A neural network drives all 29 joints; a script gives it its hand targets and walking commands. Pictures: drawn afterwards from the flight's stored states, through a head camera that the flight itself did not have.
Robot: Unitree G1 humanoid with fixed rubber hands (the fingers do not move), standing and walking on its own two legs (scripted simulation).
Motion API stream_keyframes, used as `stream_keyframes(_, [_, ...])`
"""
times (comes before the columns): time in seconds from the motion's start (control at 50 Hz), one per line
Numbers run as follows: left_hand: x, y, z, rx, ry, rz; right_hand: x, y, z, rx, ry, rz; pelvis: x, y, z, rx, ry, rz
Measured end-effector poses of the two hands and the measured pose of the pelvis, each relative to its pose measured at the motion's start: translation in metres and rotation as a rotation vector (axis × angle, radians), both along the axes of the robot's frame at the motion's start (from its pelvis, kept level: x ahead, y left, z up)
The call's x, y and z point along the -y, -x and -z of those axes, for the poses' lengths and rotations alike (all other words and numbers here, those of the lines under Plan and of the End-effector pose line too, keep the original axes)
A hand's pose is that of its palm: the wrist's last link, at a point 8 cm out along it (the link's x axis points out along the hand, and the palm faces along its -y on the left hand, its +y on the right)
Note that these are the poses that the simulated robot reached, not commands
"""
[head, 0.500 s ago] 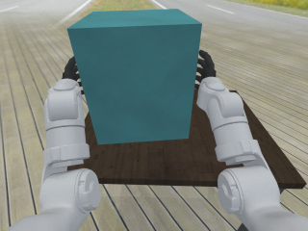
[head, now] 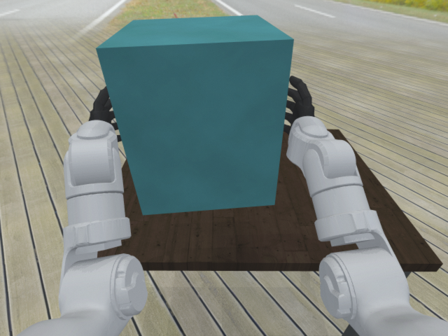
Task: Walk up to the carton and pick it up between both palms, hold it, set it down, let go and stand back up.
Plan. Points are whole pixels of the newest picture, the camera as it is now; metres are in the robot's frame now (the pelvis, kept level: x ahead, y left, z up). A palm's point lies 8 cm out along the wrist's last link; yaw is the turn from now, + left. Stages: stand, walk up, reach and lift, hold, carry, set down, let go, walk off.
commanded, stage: hold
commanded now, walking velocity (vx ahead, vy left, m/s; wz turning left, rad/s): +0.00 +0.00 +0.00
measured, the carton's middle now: (202, 110) +0.44 +0.02 +0.27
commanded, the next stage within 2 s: none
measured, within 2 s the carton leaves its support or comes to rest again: neither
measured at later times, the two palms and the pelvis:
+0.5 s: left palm (93, 127) +0.36 +0.19 +0.28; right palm (292, 117) +0.36 -0.13 +0.29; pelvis -0.01 -0.01 +0.00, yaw +1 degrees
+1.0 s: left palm (106, 121) +0.37 +0.17 +0.28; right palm (306, 122) +0.35 -0.15 +0.29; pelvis +0.00 +0.01 +0.00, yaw +1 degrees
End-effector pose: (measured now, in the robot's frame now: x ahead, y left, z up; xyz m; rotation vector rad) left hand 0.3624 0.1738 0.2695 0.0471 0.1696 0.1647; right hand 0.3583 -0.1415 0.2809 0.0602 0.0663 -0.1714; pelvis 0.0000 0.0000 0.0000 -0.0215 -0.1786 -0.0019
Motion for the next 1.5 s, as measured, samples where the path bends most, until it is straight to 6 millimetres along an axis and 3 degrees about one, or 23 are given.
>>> stream_keyframes(0.2, [0.001, 0.005, -0.003, -0.003, 0.009, -0.004, 0.001, 0.005, -0.003, -0.002, 0.002, 0.004, 0.000, 0.007, 0.000, 0.005, -0.007, 0.007])
stream_keyframes(0.58, [-0.013, -0.002, -0.006, -0.010, 0.014, -0.025, -0.014, -0.008, -0.009, -0.008, 0.011, -0.021, 0.007, 0.005, 0.001, -0.016, -0.004, -0.020])
stream_keyframes(0.8, [-0.005, -0.004, 0.001, -0.006, 0.004, -0.001, -0.005, -0.005, -0.001, -0.003, -0.001, -0.001, 0.002, 0.000, 0.000, -0.009, 0.001, -0.019])
stream_keyframes(0.98, [0.007, -0.003, -0.013, 0.011, -0.007, 0.026, 0.006, 0.007, -0.006, 0.016, -0.004, 0.034, -0.005, 0.001, 0.000, 0.002, -0.004, -0.014])
stream_keyframes(1.16, [0.005, 0.000, -0.019, 0.002, -0.011, 0.020, 0.006, 0.007, -0.013, 0.018, 0.008, 0.010, -0.006, 0.003, -0.001, -0.004, -0.009, 0.000])
stream_keyframes(1.4, [0.002, -0.002, -0.016, -0.009, -0.006, 0.012, 0.003, 0.002, -0.015, 0.013, 0.005, 0.004, 0.004, 0.006, 0.000, -0.019, -0.008, -0.025])
stream_keyframes(1.5, [0.001, -0.006, -0.005, -0.051, 0.006, 0.005, 0.001, -0.004, -0.009, -0.027, 0.014, -0.006, 0.007, 0.008, 0.000, -0.014, -0.012, -0.010])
